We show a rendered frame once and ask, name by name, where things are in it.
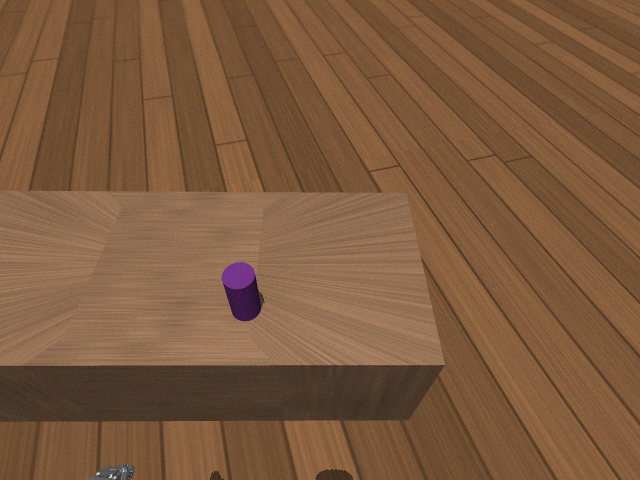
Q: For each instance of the can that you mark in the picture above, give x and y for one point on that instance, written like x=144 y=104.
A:
x=240 y=284

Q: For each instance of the left robot hand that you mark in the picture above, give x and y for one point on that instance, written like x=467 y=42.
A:
x=119 y=472

